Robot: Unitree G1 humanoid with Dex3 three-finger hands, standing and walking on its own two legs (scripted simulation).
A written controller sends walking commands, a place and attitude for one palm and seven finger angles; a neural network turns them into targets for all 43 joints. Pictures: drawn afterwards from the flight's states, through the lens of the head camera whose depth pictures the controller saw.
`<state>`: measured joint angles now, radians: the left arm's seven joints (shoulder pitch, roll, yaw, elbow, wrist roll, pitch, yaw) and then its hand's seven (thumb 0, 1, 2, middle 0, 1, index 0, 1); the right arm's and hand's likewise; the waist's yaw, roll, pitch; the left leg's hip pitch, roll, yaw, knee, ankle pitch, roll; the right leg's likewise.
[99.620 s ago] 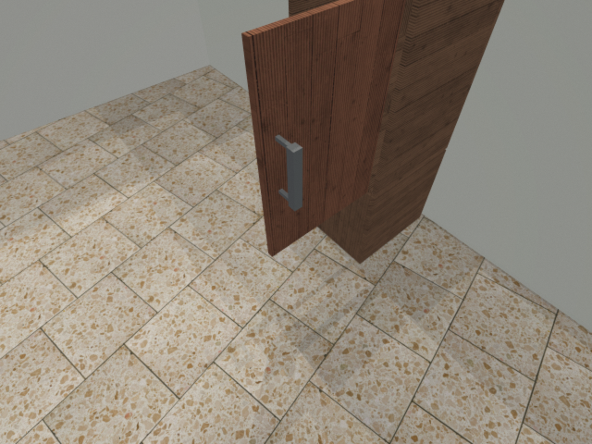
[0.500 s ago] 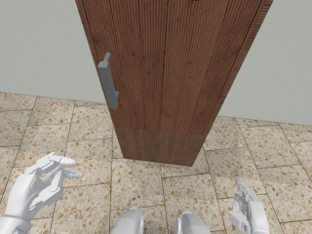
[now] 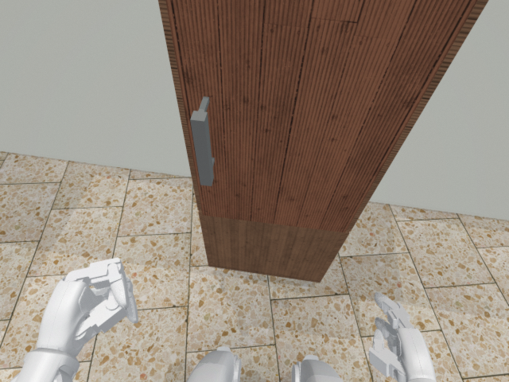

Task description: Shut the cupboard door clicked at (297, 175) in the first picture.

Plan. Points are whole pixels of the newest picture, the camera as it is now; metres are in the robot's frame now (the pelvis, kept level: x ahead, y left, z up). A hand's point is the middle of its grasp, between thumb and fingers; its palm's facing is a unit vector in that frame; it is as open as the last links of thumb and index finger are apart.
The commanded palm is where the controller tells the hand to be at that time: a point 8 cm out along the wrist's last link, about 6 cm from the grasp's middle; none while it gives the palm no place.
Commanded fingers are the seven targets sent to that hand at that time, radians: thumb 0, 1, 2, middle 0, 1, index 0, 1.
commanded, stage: raise the hand and make a fist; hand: left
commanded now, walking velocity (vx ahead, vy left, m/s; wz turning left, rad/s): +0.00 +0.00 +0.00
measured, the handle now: (206, 144) +0.51 +0.14 +0.06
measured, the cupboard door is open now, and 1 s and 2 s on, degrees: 1 1 1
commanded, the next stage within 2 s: bring the fist close to the handle in 0.64 s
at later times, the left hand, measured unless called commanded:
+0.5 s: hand (148, 284) +0.24 +0.17 +0.06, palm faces -0.02 -1.00 -0.04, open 3.1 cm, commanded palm +0.22 +0.22 +0.06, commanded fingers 0.00 0.90 0.90 -1.30 -1.50 -1.30 -1.50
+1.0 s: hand (178, 264) +0.27 +0.14 +0.05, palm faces -0.08 -1.00 -0.04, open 3.1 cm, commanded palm +0.26 +0.20 +0.06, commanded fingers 0.00 0.90 0.90 -1.30 -1.50 -1.30 -1.50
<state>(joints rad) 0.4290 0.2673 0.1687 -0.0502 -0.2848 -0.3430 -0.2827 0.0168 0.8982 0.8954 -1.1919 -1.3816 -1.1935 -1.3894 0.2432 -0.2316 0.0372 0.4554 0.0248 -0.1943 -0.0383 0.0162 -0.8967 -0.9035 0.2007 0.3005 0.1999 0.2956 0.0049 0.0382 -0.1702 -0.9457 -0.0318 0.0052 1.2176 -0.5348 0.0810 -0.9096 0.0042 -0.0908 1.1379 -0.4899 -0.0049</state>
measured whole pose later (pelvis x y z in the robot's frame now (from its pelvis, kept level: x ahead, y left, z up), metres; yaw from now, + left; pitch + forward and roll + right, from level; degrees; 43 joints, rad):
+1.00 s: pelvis +0.01 -0.03 +0.00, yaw +0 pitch +16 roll -2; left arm 0.20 0.25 0.12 0.09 -0.25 -0.36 -0.26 0.02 0.90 0.90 -1.30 -1.50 -1.30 -1.50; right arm 0.23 -0.25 0.03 0.49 0.03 -0.14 -0.05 0.02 -0.90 -0.90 0.20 0.30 0.20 0.30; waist -0.01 0.04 -0.16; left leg -0.94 -0.01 -0.01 1.21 -0.55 0.04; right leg -0.92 0.02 -0.11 1.16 -0.52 -0.05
